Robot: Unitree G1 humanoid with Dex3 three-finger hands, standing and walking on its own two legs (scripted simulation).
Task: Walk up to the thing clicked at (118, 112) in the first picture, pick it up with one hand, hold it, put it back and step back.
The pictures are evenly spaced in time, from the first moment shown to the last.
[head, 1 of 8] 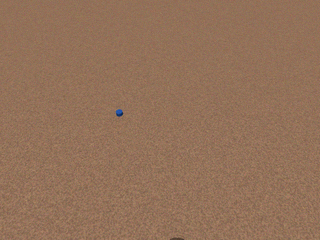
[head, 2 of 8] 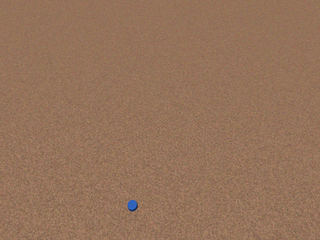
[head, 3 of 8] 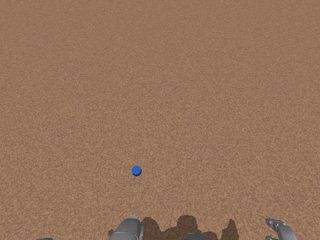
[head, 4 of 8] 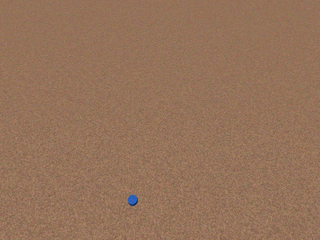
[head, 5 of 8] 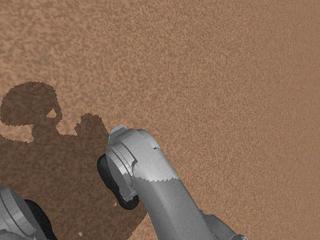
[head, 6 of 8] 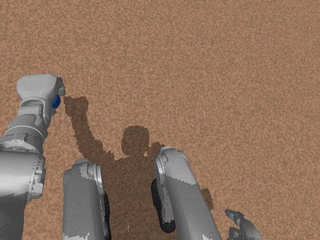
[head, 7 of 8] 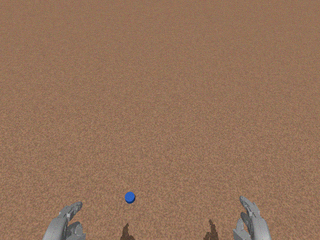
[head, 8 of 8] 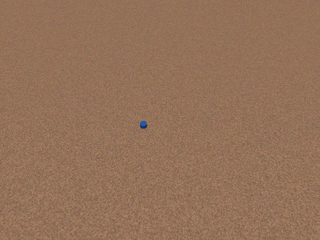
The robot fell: no
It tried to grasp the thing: yes
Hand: left
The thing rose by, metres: 0.68
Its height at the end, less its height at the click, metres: +0.00
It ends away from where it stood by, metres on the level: 0.01
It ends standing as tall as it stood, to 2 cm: yes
